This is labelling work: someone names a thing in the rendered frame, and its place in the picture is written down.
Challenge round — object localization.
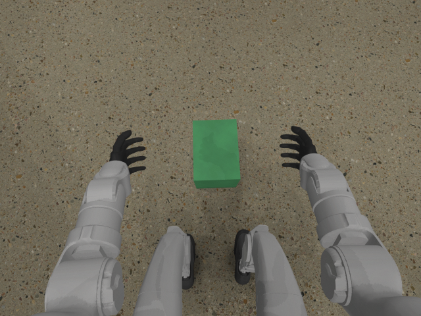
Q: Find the carton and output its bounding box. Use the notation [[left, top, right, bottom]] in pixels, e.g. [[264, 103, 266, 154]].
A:
[[193, 119, 241, 189]]

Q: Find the robot thigh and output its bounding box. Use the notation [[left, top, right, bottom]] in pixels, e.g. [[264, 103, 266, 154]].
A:
[[244, 231, 308, 316], [132, 232, 191, 316]]

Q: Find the right robot upper arm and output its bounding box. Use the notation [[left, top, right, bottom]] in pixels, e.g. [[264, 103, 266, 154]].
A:
[[320, 245, 421, 316]]

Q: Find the robot right forearm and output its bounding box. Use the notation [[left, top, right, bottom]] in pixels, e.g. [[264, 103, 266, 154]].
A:
[[299, 153, 403, 293]]

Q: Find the right robot hand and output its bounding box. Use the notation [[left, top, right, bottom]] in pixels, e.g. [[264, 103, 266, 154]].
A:
[[280, 126, 317, 170]]

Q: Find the robot left thigh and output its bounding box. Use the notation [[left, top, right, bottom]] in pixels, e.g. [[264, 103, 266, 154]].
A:
[[132, 232, 191, 316]]

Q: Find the robot left forearm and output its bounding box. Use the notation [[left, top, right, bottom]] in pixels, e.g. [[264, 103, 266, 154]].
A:
[[44, 161, 132, 312]]

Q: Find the robot right thigh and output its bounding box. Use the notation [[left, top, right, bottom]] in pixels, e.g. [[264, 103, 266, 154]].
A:
[[244, 231, 308, 316]]

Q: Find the left robot upper arm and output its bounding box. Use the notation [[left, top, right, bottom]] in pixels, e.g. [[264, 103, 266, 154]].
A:
[[31, 257, 124, 316]]

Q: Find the left robot hand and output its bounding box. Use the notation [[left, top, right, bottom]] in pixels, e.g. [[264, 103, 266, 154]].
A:
[[109, 130, 146, 175]]

